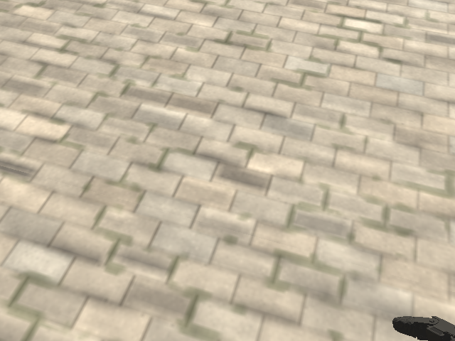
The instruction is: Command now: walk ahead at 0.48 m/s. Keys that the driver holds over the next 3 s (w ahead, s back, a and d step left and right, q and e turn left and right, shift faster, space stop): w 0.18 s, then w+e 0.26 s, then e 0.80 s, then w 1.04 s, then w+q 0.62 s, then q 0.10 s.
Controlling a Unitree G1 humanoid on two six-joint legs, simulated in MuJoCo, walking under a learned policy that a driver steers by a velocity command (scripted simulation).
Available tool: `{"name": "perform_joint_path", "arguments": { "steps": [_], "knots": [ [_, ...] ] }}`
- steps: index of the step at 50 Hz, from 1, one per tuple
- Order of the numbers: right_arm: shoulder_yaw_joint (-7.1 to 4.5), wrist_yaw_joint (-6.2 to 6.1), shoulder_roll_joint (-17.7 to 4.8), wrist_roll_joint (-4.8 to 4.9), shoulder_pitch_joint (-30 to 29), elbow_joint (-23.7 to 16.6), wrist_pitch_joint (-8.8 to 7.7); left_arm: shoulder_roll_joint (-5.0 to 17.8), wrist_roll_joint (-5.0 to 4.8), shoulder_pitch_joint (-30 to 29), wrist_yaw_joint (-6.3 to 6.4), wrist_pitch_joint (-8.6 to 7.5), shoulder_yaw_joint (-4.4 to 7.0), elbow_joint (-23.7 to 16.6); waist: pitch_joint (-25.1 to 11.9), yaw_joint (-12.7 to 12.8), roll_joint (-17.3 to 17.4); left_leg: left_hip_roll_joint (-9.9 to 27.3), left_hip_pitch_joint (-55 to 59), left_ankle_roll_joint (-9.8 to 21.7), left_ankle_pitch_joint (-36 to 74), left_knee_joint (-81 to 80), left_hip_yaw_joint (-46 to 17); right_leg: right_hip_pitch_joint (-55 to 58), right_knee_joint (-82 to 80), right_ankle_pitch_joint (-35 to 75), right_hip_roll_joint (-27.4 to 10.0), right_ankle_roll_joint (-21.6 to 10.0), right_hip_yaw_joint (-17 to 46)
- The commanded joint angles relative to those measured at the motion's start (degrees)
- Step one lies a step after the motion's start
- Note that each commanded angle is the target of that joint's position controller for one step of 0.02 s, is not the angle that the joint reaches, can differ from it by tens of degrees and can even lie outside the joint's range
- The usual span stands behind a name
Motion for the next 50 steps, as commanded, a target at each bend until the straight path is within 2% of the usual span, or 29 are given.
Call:
{"name": "perform_joint_path", "arguments": {
  "steps": [1, 2, 3, 5, 6, 9, 14, 18, 21, 22, 23, 24, 25, 26, 27, 28, 29, 30, 31, 32, 33, 34, 37, 40, 45, 47, 48, 49, 50],
  "knots": [
    [-2.44, -0.05, -7.71, -0.38, 11.46, 1.26, -0.48, 7.95, -1.69, -3.97, -0.36, -2.81, 1.3, -6.88, -6.06, -6.26, 3.11, 19.25, 29.27, 10.05, -17.05, -23.01, -33.71, -33.09, 20.54, 7.08, -4.22, -2.05, 1.28],
    [-2.26, 0.22, -6.85, -1.03, 8.93, 1.25, -0.88, 7.46, -0.9, -5.33, 0.01, -2.65, 1.54, -7.18, -3.67, -4.38, 1.64, 16.96, 22.37, 9.42, -9.65, -23.98, -27.45, -30.64, 17.37, 10.37, -6.31, -1.91, 0.68],
    [-1.98, 0.29, -5.81, -1.71, 7.58, 1.43, -1.27, 6.64, -0.44, -3.85, 0.2, -2.02, 1.63, -6.94, -3.98, -2.27, 3.4, 14.96, 18.43, 8.93, -6.14, -25.4, -23.25, -26.82, 15.32, 12.55, -8.08, -1.9, 1.36],
    [-1.84, 0.47, -5.09, -1.19, 7.54, 2.42, -1.85, 4.82, -0.08, -2.48, 0.51, -0.69, 1.43, -6.64, -3.63, -0.87, 4.45, 13.68, 14.63, 9.82, -3.79, -28.04, -19.15, -24.63, 11.94, 13.28, -8.86, -1.11, 0.69],
    [-1.88, 0.43, -5.38, -0.97, 8.16, 3.11, -2.11, 4.68, 0.14, -3.37, 0.67, -0.16, 1.44, -7.06, -2.62, -0.67, 4.21, 13.55, 13.25, 10.18, -3.29, -29.07, -17.53, -25.48, 9.94, 13.91, -9.24, -0.57, 0.33],
    [-2.48, -0.5, -7.77, -0.99, 11.2, 4.75, -2.03, 4.98, 1.01, -10.47, 0.9, 0.14, 1.45, -9.91, 0.09, -2.14, 2.74, 13.69, 14.16, 10.82, -2.32, -31.16, -15.2, -32.11, 1.04, 21.67, -10.08, 1.5, 0.0],
    [-2.8, -1.63, -9.6, -0.69, 14.54, 6.83, -1.42, 3.73, 0.34, -18.26, -0.23, -0.79, 0.83, -11.91, 0.56, -5.53, 1.98, 12.54, 18.98, 7.68, 2.5, -31.4, -6.31, -31.71, -14.75, 35.06, -7.99, 2.01, -2.53],
    [-2.98, -1.67, -9.86, -0.59, 18.22, 9.35, -0.5, 3.47, -0.37, -24.42, -1.43, -0.95, 0.37, -15.11, 2.2, -8.2, 1.69, 14.91, 27.32, 7.07, 4.67, -29.83, -2.82, -34.14, -20.84, 34.04, -6.41, 0.81, -2.8],
    [-3.26, -1.74, -10.15, -0.37, 18.76, 10.1, 0.78, 3.87, -0.49, -26.79, -2.75, -1.04, 0.34, -17.55, 2.46, -8.3, 2.29, 16.98, 34.25, 5.92, 9.78, -26.13, -1.45, -35.85, -23.37, 27.29, -5.34, -1.18, -3.85],
    [-3.43, -1.86, -10.6, -0.23, 18.32, 10.0, 1.21, 4.32, -0.45, -26.47, -3.16, -1.05, 0.48, -18.09, 1.99, -7.7, 2.96, 17.37, 35.71, 5.34, 15.05, -23.84, -0.83, -34.84, -23.74, 24.24, -4.56, -2.03, -4.96],
    [-3.56, -2.16, -11.29, -0.29, 16.59, 9.42, 1.73, 5.38, -0.18, -24.69, -3.45, -1.06, 1.02, -18.34, 0.86, -6.03, 3.96, 16.76, 36.09, 4.27, 28.3, -18.78, 0.62, -31.39, -24.43, 21.42, -2.76, -2.97, -6.76],
    [-3.69, -2.66, -11.9, -0.41, 15.35, 8.7, 2.44, 7.32, 0.24, -19.36, -3.56, -1.08, 2.11, -17.54, -3.12, -3.05, 4.88, 15.49, 35.54, 2.88, 41.74, -10.08, 2.29, -23.77, -25.07, 20.79, 0.04, -3.96, -9.04],
    [-3.33, -3.31, -11.17, -0.55, 15.14, 7.85, 3.06, 10.36, 0.38, -10.66, -3.25, -1.19, 3.91, -15.39, -8.39, 1.03, 3.7, 12.59, 31.52, 0.33, 45.54, 2.55, 4.88, -11.69, -28.24, 26.54, 2.61, -5.54, -9.51],
    [-2.36, -3.87, -9.62, -1.89, 16.09, 5.56, 2.63, 15.94, 0.81, -2.33, -2.33, -0.83, 5.63, -14.39, -15.96, 3.4, -3.12, 9.37, 16.78, -3.1, 27.41, 21.09, 5.7, 7.11, -26.3, 43.08, -7.17, -9.83, 4.09],
    [0.16, -2.81, -2.04, -3.23, 22.05, 3.49, 0.9, 20.31, 1.28, -3.54, -2.11, -0.71, 5.97, -15.63, -23.62, -2.33, -16.41, -3.76, -7.72, -7.22, -27.57, 41.25, 1.04, 26.41, -28.35, 55.17, -22.84, -22.68, 33.66],
    [-1.08, -2.03, -8.52, -1.59, 19.08, 4.77, -0.63, 14.52, 0.79, -1.88, -1.9, -0.35, 4.82, -16.54, -28.84, 2.06, -7.45, -0.66, -10.11, -6.5, -28.68, 46.76, -9.54, 27.78, -29.55, 56.87, -21.75, -22.53, 32.55],
    [-1.47, -1.72, -9.72, 0.29, 13.97, 2.8, -1.24, 12.27, 0.65, -5.34, -1.6, -0.14, 4.15, -17.35, -21.05, 2.01, -5.83, 2.12, -13.61, -5.65, -24.36, 45.37, -8.99, 21.75, -29.63, 60.13, -19.04, -19.9, 22.57],
    [-1.4, -2.18, -9.26, -0.02, 11.79, 2.51, -1.27, 10.84, 0.04, -8.41, -1.33, 0.22, 3.9, -17.93, -15.23, 0.51, -0.26, 4.56, -13.6, -5.68, -20.19, 41.25, -7.85, 13.75, -30.98, 57.81, -15.86, -17.18, 16.84],
    [-1.8, -2.77, -9.47, -0.92, 10.31, 2.12, -0.78, 9.96, -0.14, -11.23, -1.01, 0.71, 3.68, -18.78, -11.08, -1.01, 1.26, 5.67, -11.76, -6.25, -17.17, 37.16, -7.41, 5.89, -33.05, 55.84, -14.0, -15.83, 14.49],
    [-2.1, -2.99, -9.68, -1.08, 10.67, 1.61, 0.14, 9.56, 0.58, -12.75, -0.75, 1.08, 3.43, -19.48, -9.58, -3.06, 0.03, 6.13, -7.62, -6.61, -15.72, 35.13, -7.63, -0.53, -35.07, 55.52, -12.39, -15.53, 12.93],
    [-2.05, -3.11, -8.77, -1.2, 11.95, 1.35, 0.95, 10.02, 1.13, -13.63, -0.7, 1.25, 3.62, -19.96, -9.18, -4.34, -1.21, 5.55, -5.34, -7.24, -14.58, 32.98, -7.27, -4.16, -36.09, 56.29, -11.61, -15.72, 12.21],
    [-1.81, -3.29, -7.51, -1.26, 13.2, 1.31, 1.55, 10.66, 1.18, -14.07, -0.57, 1.27, 3.9, -20.19, -9.38, -5.17, -2.1, 5.08, -4.18, -8.03, -13.73, 30.13, -6.87, -6.24, -36.42, 57.92, -10.96, -15.93, 11.01],
    [-1.59, -3.95, -6.5, -1.65, 11.72, 0.37, 2.44, 12.01, 0.6, -13.81, 0.32, 1.81, 4.45, -20.24, -10.46, -5.08, -3.41, 3.4, -3.33, -9.72, -8.78, 21.15, -6.66, -8.43, -35.72, 57.58, -9.39, -14.87, 9.63],
    [-1.59, -3.82, -6.29, -1.44, 7.8, -0.86, 2.97, 12.16, -0.08, -13.23, 1.4, 3.21, 4.51, -20.16, -11.41, -3.81, -4.74, 2.07, -1.7, -10.23, -2.43, 14.02, -7.49, -8.59, -34.48, 49.35, -7.74, -12.25, 10.54],
    [-1.97, -3.15, -6.94, -0.89, 2.49, -2.98, 2.78, 11.91, 0.16, -12.36, 2.09, 5.01, 4.47, -20.48, -9.34, -2.23, -7.02, 0.0, -0.23, -9.49, -4.46, 4.67, -9.42, -6.6, -31.79, 38.03, -7.74, -10.72, 17.61],
    [-2.46, -2.84, -7.7, -0.75, 3.48, -3.02, 2.1, 11.53, 0.0, -13.14, 2.17, 5.35, 4.35, -21.1, -8.96, -2.96, -8.23, -0.5, 2.68, -8.4, -5.45, -1.13, -9.72, -5.09, -29.63, 37.25, -7.36, -9.73, 20.95],
    [-2.74, -2.71, -7.83, -0.67, 5.1, -2.63, 1.68, 11.21, -0.26, -14.5, 2.25, 5.5, 4.21, -21.62, -8.74, -4.34, -8.64, -0.4, 6.12, -7.45, -1.96, -7.08, -9.18, -5.08, -27.94, 36.2, -6.12, -8.46, 21.62],
    [-3.11, -2.71, -8.47, -0.86, 7.02, -2.09, 1.26, 10.28, -0.4, -15.09, 2.32, 5.6, 3.91, -22.12, -8.75, -5.35, -8.02, 1.57, 11.93, -6.13, 6.17, -13.76, -9.13, -6.96, -25.5, 32.35, -3.92, -6.41, 21.03],
    [-3.92, -3.13, -12.09, -1.82, 8.34, -2.52, 1.3, 7.23, 0.43, -12.35, 2.21, 5.53, 3.03, -22.58, -11.96, -3.77, -0.51, 12.66, 21.18, -2.11, 17.43, -13.78, -17.34, -12.39, -16.69, 17.36, 0.06, -3.48, 16.56]
  ]
}}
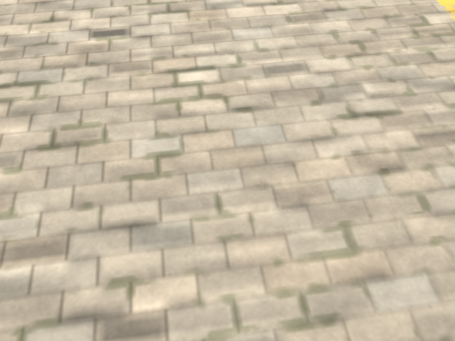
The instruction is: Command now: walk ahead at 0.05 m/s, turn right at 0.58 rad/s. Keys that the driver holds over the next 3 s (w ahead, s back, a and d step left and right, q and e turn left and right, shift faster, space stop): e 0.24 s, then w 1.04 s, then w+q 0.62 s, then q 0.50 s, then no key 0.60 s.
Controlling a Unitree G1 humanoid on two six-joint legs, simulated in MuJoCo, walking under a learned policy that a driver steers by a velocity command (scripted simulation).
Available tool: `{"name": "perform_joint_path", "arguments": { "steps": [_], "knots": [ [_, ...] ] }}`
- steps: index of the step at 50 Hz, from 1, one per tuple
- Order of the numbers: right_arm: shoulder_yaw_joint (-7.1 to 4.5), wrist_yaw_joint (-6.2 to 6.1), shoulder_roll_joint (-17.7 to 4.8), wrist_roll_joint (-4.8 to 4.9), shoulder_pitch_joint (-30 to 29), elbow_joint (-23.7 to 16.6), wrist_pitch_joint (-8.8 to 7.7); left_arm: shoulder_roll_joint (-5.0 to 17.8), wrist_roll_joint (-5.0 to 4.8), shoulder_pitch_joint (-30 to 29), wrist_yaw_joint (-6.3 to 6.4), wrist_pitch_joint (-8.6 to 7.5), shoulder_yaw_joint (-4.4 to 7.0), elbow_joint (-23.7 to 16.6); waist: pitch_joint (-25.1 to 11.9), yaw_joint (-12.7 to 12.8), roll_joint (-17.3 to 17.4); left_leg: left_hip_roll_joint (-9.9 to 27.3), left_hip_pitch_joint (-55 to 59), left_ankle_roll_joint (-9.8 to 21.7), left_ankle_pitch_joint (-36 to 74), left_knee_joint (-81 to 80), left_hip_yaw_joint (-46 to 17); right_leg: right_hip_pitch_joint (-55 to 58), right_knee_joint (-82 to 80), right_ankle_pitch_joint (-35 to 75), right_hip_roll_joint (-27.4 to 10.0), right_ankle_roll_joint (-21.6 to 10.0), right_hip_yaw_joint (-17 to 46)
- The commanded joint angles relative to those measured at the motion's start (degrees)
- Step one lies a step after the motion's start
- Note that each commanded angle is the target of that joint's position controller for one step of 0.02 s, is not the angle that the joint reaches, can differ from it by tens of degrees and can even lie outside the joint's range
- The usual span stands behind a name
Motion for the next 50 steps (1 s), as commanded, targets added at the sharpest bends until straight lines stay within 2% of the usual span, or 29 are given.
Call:
{"name": "perform_joint_path", "arguments": {
  "steps": [1, 2, 3, 4, 5, 7, 12, 14, 16, 19, 20, 21, 22, 23, 24, 25, 27, 29, 32, 37, 41, 43, 44, 45, 46, 47, 48, 49, 50],
  "knots": [
    [-4.02, -0.62, -13.91, -2.27, 3.38, -3.21, -0.18, 2.52, 0.27, 4.36, 0.16, -0.87, 0.55, -5.48, -8.58, 1.53, 14.51, 23.76, 21.57, 14.53, 33.4, -7.76, -22.87, -13.19, 16.86, -21.27, 1.66, 1.11, -0.81],
    [-3.66, -0.5, -10.96, -1.73, 5.11, -3.3, 0.09, 7.78, 1.01, 5.62, -0.04, -1.31, 1.76, -4.69, -9.89, -0.08, 14.07, 27.82, 21.22, 19.42, 32.65, -8.56, -28.18, -16.8, 29.72, -23.57, -1.83, 3.97, -2.51],
    [-2.87, -0.62, -8.04, -1.33, 3.69, -4.17, 0.18, 10.49, 0.2, 4.49, -0.1, -0.96, 2.88, -3.65, -8.3, -0.55, 8.97, 24.54, 19.38, 17.96, 29.19, -7.54, -21.16, -17.49, 35.45, -19.14, -3.8, 5.07, -2.66],
    [-2.55, -0.68, -6.57, -0.96, 1.57, -4.54, 0.53, 10.07, -0.2, 3.92, 0.19, -0.09, 3.14, -2.71, -6.65, -0.1, 5.99, 20.25, 17.49, 15.13, 24.55, -7.18, -14.66, -17.71, 37.43, -15.27, -4.91, 6.16, -3.77],
    [-2.3, -0.86, -5.91, -0.34, 0.12, -4.84, 0.88, 9.26, -0.16, 3.3, 0.42, 0.73, 3.09, -2.79, -5.31, -0.12, 5.85, 18.19, 15.95, 13.69, 20.53, -7.72, -11.18, -18.15, 38.48, -12.41, -5.69, 6.96, -4.46],
    [-2.33, -1.26, -6.44, -0.6, -0.52, -4.69, 1.61, 6.03, -0.49, 2.09, 0.09, 1.43, 2.23, -3.82, -3.54, -0.33, 7.56, 14.96, 12.7, 13.23, 18.3, -9.75, -4.93, -16.22, 36.39, -8.33, -6.22, 7.87, -7.98],
    [-3.51, -1.73, -8.67, -0.62, 1.37, -3.83, 2.64, 3.7, -0.2, -2.37, -0.68, 1.04, 1.23, -6.96, -5.91, -3.02, 10.1, 17.51, 17.35, 15.3, 18.17, -10.49, -1.05, -12.99, 22.85, -6.61, -9.43, 7.96, -11.0],
    [-4.0, -1.19, -9.89, 0.15, 1.89, -3.45, 2.74, 3.14, -0.03, -2.62, -1.31, 0.94, 0.79, -7.28, -6.81, -3.74, 9.98, 17.53, 14.72, 15.04, 3.45, -13.04, -0.66, -7.78, 16.31, -6.18, -9.82, 6.44, -12.68],
    [-4.19, -0.39, -10.81, 1.17, 2.05, -2.92, 2.49, 3.48, 0.09, -1.78, -1.98, 0.72, 0.78, -7.03, -5.23, -3.48, 10.98, 17.64, 11.1, 14.77, -10.01, -15.37, -1.62, -3.3, 10.33, -6.81, -8.93, 4.37, -14.57],
    [-3.67, 0.72, -9.97, 2.53, 1.46, -1.76, 1.95, 2.85, 0.27, 4.31, -2.79, -0.28, 0.83, -3.52, -3.31, 0.04, 8.15, 16.49, 4.33, 12.29, -19.61, -13.21, -0.05, 9.42, -5.74, 0.95, -7.11, -0.09, -17.15],
    [-2.77, 1.12, -7.39, 2.24, 2.22, -0.99, 1.56, 2.7, 0.14, 7.76, -2.66, -0.59, 0.86, -1.7, -3.45, 1.5, 5.85, 14.32, -0.29, 9.74, -21.6, -9.35, 2.33, 16.71, -9.25, 0.11, -6.57, -1.3, -16.53],
    [-1.19, 1.92, -2.65, 0.9, 1.21, -1.36, 0.87, 4.38, 0.05, 12.54, -2.2, -0.92, 1.25, -0.46, -4.43, 3.1, -1.64, 10.09, -8.09, 5.27, -21.5, 3.69, 7.52, 24.77, -13.53, -4.66, -14.44, -3.35, -4.86],
    [-0.62, 2.38, -0.79, -0.24, -1.73, -4.87, -0.09, 12.27, 0.59, 13.77, -1.97, -1.27, 2.7, -1.45, -2.0, 3.05, -15.45, 2.46, -24.6, 0.92, -26.79, 19.42, 12.37, 26.56, -19.17, -13.26, -28.22, -11.55, 17.85],
    [-2.39, 1.87, -6.83, 1.6, -6.07, -5.96, -1.05, 12.22, 1.69, 12.93, -2.15, -2.86, 2.9, -1.85, 1.98, 5.29, -10.81, 4.66, -27.42, 1.49, -24.91, 27.84, 4.84, 18.99, -23.95, -19.31, -31.17, -16.46, 23.88],
    [-3.16, 1.96, -8.63, 2.73, -4.32, -5.31, -1.4, 9.15, 1.61, 9.81, -2.03, -4.16, 1.85, -1.98, 5.26, 2.86, -10.53, 6.54, -29.08, 2.35, -18.6, 29.83, 3.02, 18.08, -24.85, -21.38, -28.86, -14.95, 19.71],
    [-3.34, 2.05, -8.52, 2.34, -2.12, -3.65, -1.62, 6.99, 1.09, 7.72, -1.96, -5.08, 1.15, -1.96, 6.14, 1.45, -10.8, 7.34, -28.96, 2.67, -13.51, 29.7, 2.81, 17.88, -24.96, -17.75, -26.04, -12.78, 14.84],
    [-3.52, 2.2, -8.01, 0.9, -1.06, -2.17, -2.06, 5.32, 0.76, 6.41, -1.67, -5.67, 0.4, -1.85, 5.51, 0.57, -9.02, 8.01, -27.0, 2.03, -5.22, 27.77, 2.97, 17.97, -25.59, -6.02, -22.84, -10.08, 7.49],
    [-3.02, 2.6, -5.88, 0.89, -0.92, -1.51, -2.33, 4.9, 1.06, 7.76, -1.44, -6.03, 0.34, -1.31, 3.76, 0.5, -6.82, 7.33, -25.02, 1.02, 1.13, 25.75, 4.24, 18.16, -25.85, 3.69, -21.17, -9.5, 2.41],
    [-2.15, 2.91, -3.73, 1.11, -3.64, -1.97, -2.29, 5.39, 0.87, 9.44, -1.33, -6.11, 0.56, -0.08, 3.72, 1.53, -6.31, 6.33, -21.18, -0.21, 7.44, 16.96, 5.27, 16.68, -25.94, 10.01, -19.36, -8.85, -3.18],
    [-1.08, 4.27, -2.63, 1.72, -10.67, -4.54, -2.73, 7.05, 0.18, 13.4, -1.31, -5.95, 1.17, 2.85, 6.89, 3.92, -5.96, 4.85, -17.39, 0.72, 10.47, 5.71, 6.27, 16.38, -25.81, 12.01, -21.17, -9.13, -5.12],
    [-1.23, 5.1, -4.19, 1.71, -10.28, -5.3, -3.3, 8.04, -0.43, 13.49, -1.16, -5.46, 1.69, 4.47, 6.73, 2.04, -6.47, 3.99, -13.73, 4.02, 5.7, 1.26, 6.27, 20.68, -22.27, 20.1, -23.71, -7.78, -5.03],
    [-2.35, 4.45, -6.53, 1.38, -4.0, -3.98, -3.27, 9.14, -0.18, 12.35, -1.0, -5.0, 1.96, 4.66, 1.26, -1.85, -7.82, 0.72, -3.05, 6.39, 2.78, 0.56, 9.04, 21.83, -13.34, 41.02, -22.44, -6.27, -6.89],
    [-3.6, 3.77, -8.8, 1.32, 4.79, -1.49, -3.09, 8.37, 0.06, 12.21, -0.83, -4.66, 1.55, 4.74, -4.89, -6.23, -7.05, -0.62, 9.69, 8.25, 3.8, 0.2, 10.22, 18.85, -2.47, 48.58, -19.68, -4.66, -9.34],
    [-4.43, 3.11, -12.05, 0.92, 15.09, 0.41, -2.85, 6.19, 1.13, 13.18, -0.62, -4.62, 0.49, 3.8, -13.73, -10.05, -2.65, 8.06, 28.89, 11.66, 4.22, 3.04, 0.55, 6.62, 14.14, 35.5, -17.1, -2.68, -10.39],
    [-5.33, 3.4, -16.58, 0.18, 19.6, 1.98, -2.77, -1.66, 0.54, 20.64, -1.12, -5.65, -1.6, 2.73, -23.06, -5.88, 15.82, 22.59, 46.52, 20.87, -13.98, -4.59, -30.0, -14.65, 36.0, -5.95, -5.45, 1.48, -9.87],
    [-3.69, 3.47, -10.76, 1.07, 18.39, 1.8, -2.99, 3.72, -0.67, 16.08, -1.34, -6.91, -0.61, 3.52, -21.55, -8.17, 13.19, 22.7, 44.72, 19.63, -20.4, -12.37, -37.99, -20.64, 43.0, -15.04, -5.97, 1.08, -2.35],
    [-2.99, 3.06, -8.81, 1.08, 14.12, 1.61, -2.88, 6.62, -2.17, 10.22, -1.75, -7.52, 0.32, 1.75, -11.73, -7.52, 10.05, 21.5, 37.48, 17.23, -17.98, -12.99, -28.96, -25.34, 44.69, -11.56, -9.06, 0.52, -4.18],
    [-2.69, 2.78, -7.94, 0.82, 10.67, 1.05, -2.74, 6.21, -1.78, 6.88, -1.69, -8.0, -0.07, 1.01, -7.04, -5.92, 3.9, 19.47, 29.37, 15.94, -11.59, -13.52, -22.09, -23.84, 42.06, -6.61, -12.19, 0.01, -6.22],
    [-2.37, 2.87, -6.7, 0.3, 7.99, 0.91, -2.74, 5.57, -0.53, 4.62, -1.52, -8.06, 0.13, 0.87, -3.0, -4.27, 1.24, 16.86, 21.97, 15.04, -5.59, -15.07, -16.91, -22.01, 38.15, -3.09, -14.08, -0.04, -7.3]
  ]
}}
Over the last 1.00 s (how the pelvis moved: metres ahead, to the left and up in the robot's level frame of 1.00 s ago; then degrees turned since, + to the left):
0.44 -0.06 0.01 -24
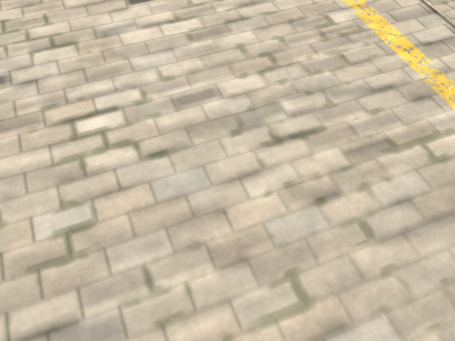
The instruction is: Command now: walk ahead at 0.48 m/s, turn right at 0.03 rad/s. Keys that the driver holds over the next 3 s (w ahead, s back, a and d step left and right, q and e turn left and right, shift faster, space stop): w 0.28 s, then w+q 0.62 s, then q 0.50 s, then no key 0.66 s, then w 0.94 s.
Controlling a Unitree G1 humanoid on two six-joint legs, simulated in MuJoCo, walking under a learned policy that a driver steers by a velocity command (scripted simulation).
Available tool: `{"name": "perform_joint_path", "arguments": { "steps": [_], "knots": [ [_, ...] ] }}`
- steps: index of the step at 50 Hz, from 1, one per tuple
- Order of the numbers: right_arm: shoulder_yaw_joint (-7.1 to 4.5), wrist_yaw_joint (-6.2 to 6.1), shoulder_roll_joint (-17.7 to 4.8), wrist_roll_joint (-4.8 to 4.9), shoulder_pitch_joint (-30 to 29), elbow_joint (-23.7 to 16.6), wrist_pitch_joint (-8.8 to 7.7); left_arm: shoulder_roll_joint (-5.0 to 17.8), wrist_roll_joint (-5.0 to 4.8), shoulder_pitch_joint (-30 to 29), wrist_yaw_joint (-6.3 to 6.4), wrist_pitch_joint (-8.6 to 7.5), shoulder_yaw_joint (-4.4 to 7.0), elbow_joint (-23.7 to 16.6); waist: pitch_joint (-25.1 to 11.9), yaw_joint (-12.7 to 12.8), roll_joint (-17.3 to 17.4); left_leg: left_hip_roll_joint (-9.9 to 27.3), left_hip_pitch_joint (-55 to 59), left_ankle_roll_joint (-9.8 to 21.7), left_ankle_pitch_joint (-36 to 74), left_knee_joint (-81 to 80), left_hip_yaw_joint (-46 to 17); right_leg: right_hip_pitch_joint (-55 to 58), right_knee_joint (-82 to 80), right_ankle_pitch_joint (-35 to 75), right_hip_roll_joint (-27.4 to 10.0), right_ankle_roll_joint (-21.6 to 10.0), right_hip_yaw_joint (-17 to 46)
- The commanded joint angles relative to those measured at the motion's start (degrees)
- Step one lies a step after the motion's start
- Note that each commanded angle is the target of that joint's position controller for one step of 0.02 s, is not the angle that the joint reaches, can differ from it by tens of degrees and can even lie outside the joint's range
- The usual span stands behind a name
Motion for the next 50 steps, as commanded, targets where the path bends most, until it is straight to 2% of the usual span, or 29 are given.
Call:
{"name": "perform_joint_path", "arguments": {
  "steps": [1, 3, 5, 7, 12, 15, 18, 19, 20, 21, 22, 23, 24, 25, 26, 27, 28, 31, 33, 35, 38, 42, 43, 45, 46, 47, 48, 49, 50],
  "knots": [
    [-1.76, -0.61, -6.59, -1.21, 5.9, -0.98, -0.46, 6.83, 0.56, -3.34, 0.01, -1.87, 1.92, -6.09, -5.22, -2.41, 5.34, 16.15, 19.08, 10.28, -0.9, -18.49, -23.18, -19.96, 3.17, 7.08, -6.55, -0.74, 1.76],
    [-1.73, -0.57, -6.0, -0.72, 5.2, -0.56, -1.11, 4.92, 0.64, -1.13, -0.01, -0.7, 1.64, -4.95, -4.57, -0.86, 5.92, 14.88, 14.89, 11.47, 2.14, -21.59, -19.4, -17.13, 0.53, 8.32, -7.28, 0.11, 1.13],
    [-1.9, -0.72, -6.79, -0.21, 5.39, 0.43, -1.61, 4.04, 1.15, -3.32, 0.23, 0.1, 1.41, -5.62, -1.97, -0.46, 5.15, 14.63, 12.1, 11.98, 4.06, -23.99, -16.07, -19.11, -3.76, 10.47, -7.93, 1.29, 0.26],
    [-2.12, -1.15, -7.76, -0.17, 6.75, 1.26, -1.53, 3.75, 1.7, -7.64, 0.3, 0.0, 1.19, -7.05, -0.2, -1.45, 4.24, 14.15, 12.69, 11.89, 6.17, -25.25, -13.64, -22.32, -10.05, 16.39, -8.37, 2.4, -0.11],
    [-2.35, -1.86, -9.62, 0.55, 10.83, 2.92, -0.56, 1.83, 1.2, -17.69, -1.01, -1.4, 0.21, -9.21, 1.23, -5.36, 3.56, 11.76, 14.53, 9.08, 8.29, -24.97, -7.36, -18.82, -28.59, 30.3, -5.46, 2.6, -3.38],
    [-2.51, -1.97, -10.23, 1.04, 14.31, 4.64, 0.4, 2.47, 0.76, -22.37, -1.95, -1.83, 0.27, -11.01, 2.22, -6.89, 3.66, 14.1, 19.4, 8.74, 8.3, -22.69, -8.78, -19.15, -33.55, 29.79, -4.39, 1.83, -2.92],
    [-2.93, -2.44, -11.13, 1.29, 14.64, 5.37, 1.56, 4.48, 0.85, -21.83, -2.6, -2.35, 1.04, -11.71, 1.44, -4.77, 4.73, 16.37, 24.24, 7.33, 12.06, -17.82, -11.82, -16.73, -37.28, 23.53, -3.05, 0.25, -1.98],
    [-3.1, -2.57, -11.64, 1.29, 13.87, 5.28, 1.84, 5.51, 0.89, -19.19, -2.57, -2.53, 1.53, -11.11, -0.03, -3.01, 5.52, 16.2, 24.63, 6.71, 16.7, -14.71, -12.18, -12.63, -38.04, 21.37, -2.06, -0.43, -2.71],
    [-2.9, -2.61, -11.29, 1.16, 12.73, 5.11, 2.09, 7.21, 0.99, -12.89, -2.28, -2.68, 2.57, -9.43, -3.83, 0.77, 5.2, 13.92, 23.25, 5.37, 23.71, -7.19, -10.65, -3.35, -40.09, 21.26, -0.64, -1.79, -4.18],
    [-1.84, -2.6, -8.57, 0.37, 12.86, 4.47, 2.04, 10.29, 1.53, -3.61, -1.68, -2.67, 3.92, -7.29, -11.54, 4.8, 3.86, 10.5, 16.72, 3.34, 20.93, 5.4, -8.56, 12.15, -37.85, 22.16, -3.77, -4.05, -2.06],
    [0.09, -2.39, -2.3, -0.41, 17.75, 2.49, 1.31, 16.2, 2.99, 3.57, -1.09, -2.37, 5.27, -6.69, -21.92, 4.54, -7.93, 2.76, -3.38, -0.71, 0.27, 27.44, -4.5, 35.18, -37.24, 17.82, -19.01, -10.67, 18.17],
    [0.36, -2.27, -2.41, 1.04, 19.44, 2.93, 0.43, 13.59, 2.65, 5.25, -1.34, -2.01, 4.66, -6.06, -26.98, 4.53, -16.07, -0.87, -14.0, -1.8, -24.61, 38.86, -9.48, 39.17, -46.24, 8.07, -24.39, -14.86, 36.5],
    [-1.39, -2.23, -8.55, 2.56, 15.41, 2.59, 0.18, 9.27, 2.22, 1.88, -1.31, -1.95, 3.32, -6.36, -18.03, 4.97, -9.6, 2.58, -18.95, -1.45, -21.83, 43.61, -11.85, 32.67, -48.01, 3.41, -22.44, -12.16, 30.07],
    [-1.63, -2.27, -9.01, 2.6, 11.43, 1.48, 0.17, 7.21, 1.96, -1.76, -1.15, -1.89, 2.63, -6.61, -11.88, 3.86, -6.95, 5.31, -19.72, -1.2, -16.89, 43.13, -10.1, 25.41, -49.04, 5.06, -20.44, -10.34, 21.89],
    [-1.73, -2.39, -8.3, 1.94, 9.61, 1.15, 0.48, 5.59, 1.95, -5.32, -1.24, -2.01, 2.08, -6.4, -7.48, 2.17, -4.4, 7.18, -18.01, -1.52, -12.81, 40.37, -9.48, 18.16, -51.23, 9.13, -18.06, -9.46, 16.08],
    [-2.16, -2.44, -7.74, 1.49, 9.86, 1.37, 1.19, 4.14, 2.13, -7.85, -1.28, -2.43, 1.7, -6.3, -5.04, 0.39, -5.25, 8.85, -15.37, -1.77, -9.69, 37.54, -9.92, 13.19, -53.42, 12.41, -16.07, -8.64, 11.12],
    [-2.12, -2.34, -6.55, 1.58, 11.18, 1.71, 2.01, 3.95, 2.42, -9.38, -1.3, -2.8, 1.77, -6.0, -4.03, -0.93, -5.93, 9.49, -12.28, -2.16, -7.7, 36.72, -9.76, 9.67, -55.37, 14.59, -15.12, -8.39, 7.79],
    [-2.01, -2.47, -4.21, 1.41, 10.5, 0.98, 3.74, 4.93, 2.6, -10.65, -1.08, -3.83, 2.41, -4.62, -1.63, -2.37, -3.77, 9.9, -12.8, -3.26, -3.47, 34.2, -9.69, 6.48, -58.53, 22.01, -14.85, -9.28, 0.31],
    [-2.02, -2.4, -3.88, 1.1, 8.06, -0.17, 3.98, 5.66, 2.76, -9.95, -0.66, -3.8, 2.77, -3.54, -0.37, -2.04, -2.61, 9.9, -15.44, -3.82, 1.25, 28.98, -10.09, 7.75, -59.15, 24.72, -14.58, -9.43, -3.63],
    [-1.78, -1.71, -3.22, 0.96, 5.44, -1.05, 3.63, 6.52, 2.66, -9.56, -0.24, -3.43, 3.04, -2.89, 0.29, -1.31, -2.13, 9.54, -15.23, -3.77, 7.1, 21.7, -8.83, 8.98, -59.44, 25.93, -13.67, -8.74, -7.64],
    [-1.14, -0.47, -2.1, 0.78, -0.77, -3.21, 3.2, 8.19, 2.17, -7.64, 0.27, -2.7, 3.58, -1.85, 2.04, 1.15, -0.91, 8.87, -14.29, -3.05, 11.6, 12.88, -5.16, 11.19, -59.67, 26.6, -14.12, -8.2, -11.71],
    [-1.11, 0.67, -2.64, 0.87, -6.02, -6.34, 3.31, 9.72, 0.89, -4.93, 0.28, -1.18, 4.36, -0.04, 3.79, 2.46, -0.72, 8.09, -16.22, -0.75, 7.45, 6.99, -2.66, 18.96, -56.76, 30.23, -16.35, -7.2, -14.12],
    [-1.29, 0.91, -3.05, 0.84, -6.32, -6.96, 3.37, 10.2, 0.59, -4.95, 0.29, -0.73, 4.55, 0.17, 3.54, 2.03, -1.05, 7.33, -15.59, 0.1, 5.04, 6.19, -1.64, 20.59, -54.88, 34.45, -16.74, -6.7, -14.79],
    [-2.26, 1.03, -4.81, 0.8, -3.64, -7.38, 3.72, 11.95, 0.03, -6.06, 0.46, 0.06, 5.05, -0.03, 0.25, -0.57, -2.9, 3.78, -9.13, 2.35, -0.83, 6.01, 1.7, 22.3, -47.3, 53.22, -16.62, -5.45, -16.4],
    [-3.41, 0.89, -6.72, 0.76, 1.84, -6.36, 3.92, 12.47, -0.25, -7.25, 0.57, 0.66, 5.18, -0.4, -2.66, -3.99, -3.3, 1.03, -2.26, 3.67, -2.52, 5.24, 3.34, 21.53, -38.41, 62.67, -15.54, -4.47, -17.27],
    [-5.26, 0.24, -9.85, 0.62, 11.04, -4.0, 3.96, 11.71, -0.57, -8.35, 0.66, 0.99, 4.79, -0.9, -7.45, -9.01, -1.85, -1.97, 10.82, 5.57, 2.97, 0.69, 3.74, 16.81, -25.42, 62.9, -12.77, -2.18, -18.67],
    [-6.97, -1.14, -15.18, 0.5, 17.1, -2.79, 4.48, 8.82, 1.13, -6.89, 0.75, 0.46, 3.68, -2.2, -12.48, -10.43, 6.09, 5.12, 27.47, 8.8, 16.82, -0.2, -8.33, 2.13, -7.3, 39.02, -9.2, 1.71, -18.42],
    [-7.13, -1.33, -20.63, -0.54, 12.68, -4.91, 3.91, 1.74, 3.21, -0.66, 0.17, -0.86, 1.33, -4.92, -20.01, -2.31, 18.63, 20.7, 43.52, 21.47, 22.72, -4.18, -40.24, -20.32, 13.02, -13.6, 3.36, 5.75, -10.68],
    [-5.85, -0.67, -15.77, -0.27, 13.62, -6.76, 3.26, 7.39, 1.44, -5.79, -0.33, -2.2, 2.1, -4.26, -26.27, -7.48, 8.11, 22.29, 43.97, 21.72, 24.48, -8.35, -43.55, -22.71, 17.03, -14.14, 1.89, 4.9, 0.94]
  ]
}}
Over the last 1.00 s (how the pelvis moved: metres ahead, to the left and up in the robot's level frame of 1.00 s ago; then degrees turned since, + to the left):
0.27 -0.04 0.00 -14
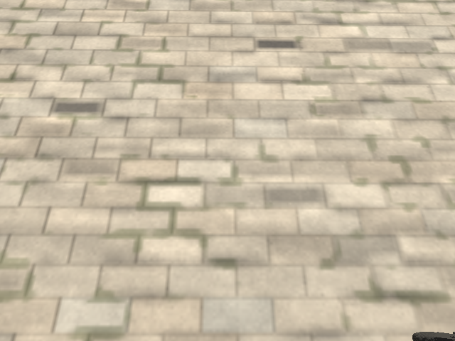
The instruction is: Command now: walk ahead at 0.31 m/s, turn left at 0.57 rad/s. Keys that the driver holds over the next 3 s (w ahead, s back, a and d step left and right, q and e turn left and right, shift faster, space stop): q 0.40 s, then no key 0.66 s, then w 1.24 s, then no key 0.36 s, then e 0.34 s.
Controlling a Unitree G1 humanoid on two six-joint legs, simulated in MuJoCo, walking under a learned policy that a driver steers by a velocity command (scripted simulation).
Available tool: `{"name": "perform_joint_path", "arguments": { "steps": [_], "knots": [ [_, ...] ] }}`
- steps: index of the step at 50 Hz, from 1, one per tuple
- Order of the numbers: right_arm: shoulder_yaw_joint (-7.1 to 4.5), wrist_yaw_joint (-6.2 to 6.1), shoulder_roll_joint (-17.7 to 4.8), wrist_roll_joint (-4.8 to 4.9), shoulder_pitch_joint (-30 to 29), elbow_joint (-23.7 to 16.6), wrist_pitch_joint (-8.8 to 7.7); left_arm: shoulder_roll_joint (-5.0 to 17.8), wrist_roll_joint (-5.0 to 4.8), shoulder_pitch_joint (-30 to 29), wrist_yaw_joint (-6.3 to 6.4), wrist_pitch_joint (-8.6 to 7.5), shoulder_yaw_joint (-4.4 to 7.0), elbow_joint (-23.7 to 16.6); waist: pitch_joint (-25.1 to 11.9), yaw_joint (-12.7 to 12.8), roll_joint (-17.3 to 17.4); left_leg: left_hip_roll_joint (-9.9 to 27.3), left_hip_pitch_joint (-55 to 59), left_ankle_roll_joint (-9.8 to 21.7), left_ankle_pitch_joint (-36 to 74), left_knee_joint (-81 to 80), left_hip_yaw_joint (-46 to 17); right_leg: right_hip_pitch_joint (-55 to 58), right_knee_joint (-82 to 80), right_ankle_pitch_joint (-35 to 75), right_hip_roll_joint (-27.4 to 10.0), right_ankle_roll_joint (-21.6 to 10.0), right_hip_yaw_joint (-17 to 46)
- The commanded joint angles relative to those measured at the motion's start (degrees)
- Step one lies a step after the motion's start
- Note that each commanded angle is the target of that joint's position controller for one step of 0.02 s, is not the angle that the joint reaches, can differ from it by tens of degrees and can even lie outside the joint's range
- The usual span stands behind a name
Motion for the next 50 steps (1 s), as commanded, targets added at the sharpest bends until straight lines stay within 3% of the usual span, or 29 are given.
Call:
{"name": "perform_joint_path", "arguments": {
  "steps": [1, 2, 3, 5, 8, 12, 17, 19, 21, 22, 23, 24, 25, 26, 27, 28, 31, 33, 35, 38, 39, 40, 41, 42, 43, 45, 50],
  "knots": [
    [-3.42, -0.25, -12.0, -0.27, 13.05, -2.18, -1.34, 8.03, -1.53, -3.57, -0.46, -3.23, 0.72, -8.08, -20.7, -7.2, 3.34, 19.48, 43.67, 16.45, 28.93, -15.03, -33.48, -34.49, 27.68, -1.92, 3.41, -1.07, 12.66],
    [-2.99, -0.37, -10.02, 0.64, 10.38, -1.91, -1.63, 7.26, -0.67, -4.39, 0.21, -3.29, 0.56, -7.77, -14.51, -5.02, -0.93, 16.06, 35.65, 13.46, 29.79, -15.04, -26.91, -34.18, 22.8, 2.86, 1.01, -1.34, 12.15],
    [-2.63, -0.78, -8.48, 0.92, 7.53, -2.31, -1.45, 7.78, 0.65, -4.56, 0.83, -2.91, 0.92, -7.41, -11.27, -3.31, -1.09, 14.12, 28.68, 11.64, 30.16, -15.98, -23.07, -31.86, 18.74, 6.11, -0.55, -1.07, 11.98],
    [-2.35, -1.37, -8.1, -0.59, 4.88, -3.64, -1.08, 7.93, 0.94, -2.89, 1.07, -1.32, 1.28, -7.52, -10.5, -0.55, 0.83, 12.08, 19.8, 10.99, 34.33, -18.26, -20.13, -25.39, 15.51, 9.24, -0.67, -0.51, 12.15],
    [-2.86, -2.32, -9.74, -0.52, 5.43, -3.11, -0.86, 5.53, 1.4, -2.63, 1.45, -0.06, 0.58, -7.78, -11.6, 0.11, 1.38, 10.19, 16.95, 10.68, 40.12, -17.89, -16.9, -24.55, 8.14, 13.07, 1.11, 1.27, 11.41],
    [-2.88, -3.91, -10.0, 0.52, 5.97, -2.78, 1.08, 4.83, 1.13, -7.53, 1.24, 0.59, 0.03, -9.16, -12.71, -1.48, 3.62, 7.98, 17.53, 7.52, 31.39, -16.14, -17.43, -24.37, -2.99, 21.16, 3.01, 2.57, 12.25],
    [-2.76, -4.47, -9.91, 0.22, 6.49, -2.93, 2.65, 5.53, 0.59, -12.99, 0.4, 0.56, 0.09, -10.97, -10.77, -3.44, 5.82, 8.24, 19.14, 6.22, 20.32, -13.68, -24.12, -23.09, -12.92, 20.59, 5.28, 2.2, 14.13],
    [-2.6, -4.4, -9.54, 0.32, 6.05, -3.32, 2.94, 6.11, 0.55, -12.85, 0.06, 0.03, 0.39, -11.21, -10.4, -3.25, 6.83, 8.33, 20.58, 5.84, 20.61, -11.36, -27.42, -21.33, -16.86, 18.16, 6.19, 1.35, 14.54],
    [-2.2, -4.49, -8.82, 0.64, 3.81, -4.1, 3.1, 6.58, 0.42, -9.93, -0.25, -0.65, 0.83, -10.56, -10.46, -1.14, 7.89, 6.99, 21.52, 3.95, 19.41, -8.41, -28.95, -16.14, -25.79, 22.14, 6.13, -0.33, 13.72],
    [-1.77, -4.59, -7.78, 0.68, 3.32, -4.45, 3.06, 6.89, 0.75, -8.06, -0.32, -1.1, 0.99, -10.03, -10.7, -0.09, 7.42, 5.01, 19.63, 1.91, 16.36, -6.07, -28.03, -9.96, -32.37, 31.69, 4.4, -1.83, 13.69],
    [-0.84, -4.56, -4.84, -0.42, 6.2, -4.75, 2.81, 10.08, 1.78, -7.19, -0.01, -1.18, 1.54, -10.57, -13.89, -1.68, 0.59, 1.3, 15.31, -0.97, 4.75, 1.36, -23.75, -1.13, -32.25, 45.63, -5.4, -5.52, 21.51],
    [-0.57, -4.6, -3.67, -0.52, 11.98, -4.52, 2.54, 12.85, 3.16, -8.5, 0.26, -0.37, 1.98, -10.63, -13.19, -5.71, -14.02, -7.99, 3.66, -4.97, -26.26, 11.66, -15.67, 5.78, -30.82, 64.92, -15.72, -15.99, 34.36],
    [-1.46, -4.58, -8.23, -0.96, 12.45, -4.0, 2.3, 9.14, 2.51, -5.56, 0.02, -0.1, 1.32, -9.9, -14.86, -3.64, -15.39, -6.22, -0.73, -8.07, -33.02, 22.93, -13.98, 5.96, -31.99, 62.89, -20.43, -22.1, 41.97],
    [-2.52, -4.62, -11.25, -0.31, 10.83, -2.96, 2.63, 7.33, 1.7, -6.01, -0.12, -0.07, 0.76, -10.37, -13.24, -2.43, -10.2, -4.94, -2.0, -9.27, -29.67, 29.67, -14.22, 4.86, -31.19, 58.84, -17.63, -21.2, 36.87],
    [-2.66, -4.86, -10.7, -0.03, 9.4, -2.11, 3.31, 6.45, 1.32, -7.21, -0.17, 0.2, 0.52, -10.36, -11.99, -2.45, -7.08, -4.3, -2.61, -10.23, -26.27, 31.89, -13.79, 3.54, -30.48, 54.81, -13.79, -18.4, 31.19],
    [-2.46, -5.01, -9.71, 0.0, 8.43, -1.99, 4.01, 5.91, 0.73, -8.43, -0.16, 0.51, 0.23, -10.42, -10.51, -2.4, -6.74, -3.86, -2.63, -10.93, -24.08, 31.8, -13.83, 1.69, -30.91, 51.41, -11.72, -16.86, 28.02],
    [-0.83, -4.46, -4.63, 0.29, 7.54, -2.15, 4.44, 5.53, 1.03, -10.58, -0.08, 1.59, -0.18, -9.74, -9.68, -3.43, -9.66, -2.53, 3.93, -11.82, -19.85, 20.22, -8.96, -2.48, -32.68, 46.66, -6.52, -14.72, 20.44],
    [0.02, -4.2, -2.88, 0.0, 6.09, -2.23, 4.17, 5.92, 1.02, -10.29, -0.01, 2.1, -0.03, -9.31, -10.74, -2.19, -12.03, -0.97, 8.74, -11.85, -18.87, 9.91, -6.29, -2.14, -32.67, 45.92, -5.99, -14.93, 19.12],
    [-0.02, -3.87, -3.56, 0.15, 5.16, -2.0, 4.02, 7.22, 0.75, -8.39, -0.01, 2.49, 0.3, -8.5, -11.38, -0.65, -13.2, -0.27, 11.95, -11.21, -15.22, 2.12, -5.31, -0.97, -32.51, 43.15, -7.11, -15.71, 20.6],
    [-0.25, -3.38, -3.95, -0.23, 7.79, 0.22, 3.76, 6.77, -0.07, -7.88, -0.16, 2.63, -0.26, -7.44, -10.05, -2.44, -11.28, -0.83, 20.81, -8.11, -1.93, -15.62, -3.59, -5.06, -31.53, 33.59, -5.86, -13.08, 20.13],
    [-0.34, -3.47, -5.56, -0.96, 7.05, -0.27, 3.68, 6.05, 0.08, -5.62, -0.34, 2.16, -0.65, -6.58, -10.0, -1.8, -8.87, 1.7, 25.28, -6.24, 2.56, -16.79, -6.92, -8.91, -31.42, 28.19, -4.95, -9.78, 19.57],
    [-0.87, -3.9, -9.15, -1.69, 7.32, -0.96, 3.7, 4.59, 1.51, -4.74, -0.81, 1.49, -1.25, -6.74, -11.03, -0.33, -0.83, 8.95, 28.47, -3.35, 10.74, -15.79, -14.15, -12.64, -26.59, 21.52, -1.49, -6.11, 15.43],
    [-0.42, -3.45, -7.63, -2.11, 5.03, 0.36, 3.46, 1.64, 1.69, -4.58, -0.79, 1.16, -1.84, -6.8, -10.12, 1.79, 9.21, 10.76, 18.61, 0.27, 1.44, -16.54, -15.68, -7.96, -27.64, 14.85, 2.58, -2.87, 10.15],
    [0.58, -2.93, -3.67, -2.15, 2.36, -0.79, 2.84, 3.58, 2.31, -7.21, -0.61, 1.21, -1.64, -6.27, -7.4, 0.36, 6.49, 8.57, 14.87, -0.18, -6.78, -17.96, -14.8, -5.06, -27.49, 17.99, 2.39, -1.11, 10.36],
    [0.89, -2.81, -2.84, -2.55, 3.01, 0.0, 2.32, 3.96, 2.16, -8.43, -0.53, 1.28, -1.41, -5.96, -6.16, -0.3, 5.56, 6.97, 13.71, -1.74, -10.12, -18.23, -13.71, -4.49, -27.6, 20.36, 2.59, -0.85, 10.31],
    [0.65, -2.85, -4.44, -2.06, 4.28, 1.06, 1.27, 4.48, 1.74, -7.3, 0.05, 1.74, -1.17, -4.81, -3.7, -0.47, 4.74, 5.73, 12.48, -3.28, -8.8, -17.99, -12.8, -4.34, -27.55, 22.64, 2.33, -1.13, 10.77],
    [1.14, -3.42, -3.43, -1.48, 6.92, 3.09, 0.58, 3.96, 1.23, -5.8, 0.41, 1.68, -1.1, -1.85, -3.18, -0.83, 2.29, 4.66, 13.78, -3.64, -3.8, -16.42, -11.61, -4.04, -28.2, 25.0, 2.06, -1.19, 11.06]
  ]
}}
Over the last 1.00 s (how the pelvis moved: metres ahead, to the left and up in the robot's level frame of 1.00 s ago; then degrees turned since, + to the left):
0.53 0.03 -0.01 21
